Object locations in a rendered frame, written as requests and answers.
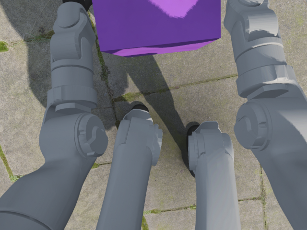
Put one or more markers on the robot left upper arm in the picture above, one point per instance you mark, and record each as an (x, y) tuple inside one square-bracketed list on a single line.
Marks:
[(45, 199)]

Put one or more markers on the robot left hand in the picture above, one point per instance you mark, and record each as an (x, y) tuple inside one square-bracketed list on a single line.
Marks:
[(86, 4)]

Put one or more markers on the left robot forearm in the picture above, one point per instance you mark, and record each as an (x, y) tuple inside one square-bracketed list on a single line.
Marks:
[(71, 59)]

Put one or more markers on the carton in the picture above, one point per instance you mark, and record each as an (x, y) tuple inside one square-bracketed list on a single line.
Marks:
[(132, 28)]

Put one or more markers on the right robot foot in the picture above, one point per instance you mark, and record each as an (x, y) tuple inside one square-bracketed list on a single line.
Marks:
[(189, 133)]

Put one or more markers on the right robot thigh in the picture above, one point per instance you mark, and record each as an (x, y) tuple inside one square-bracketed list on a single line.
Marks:
[(216, 194)]

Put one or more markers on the right robot forearm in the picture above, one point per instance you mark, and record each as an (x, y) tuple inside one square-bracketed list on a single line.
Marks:
[(258, 51)]

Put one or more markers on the robot right upper arm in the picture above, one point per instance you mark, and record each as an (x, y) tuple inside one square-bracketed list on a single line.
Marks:
[(275, 129)]

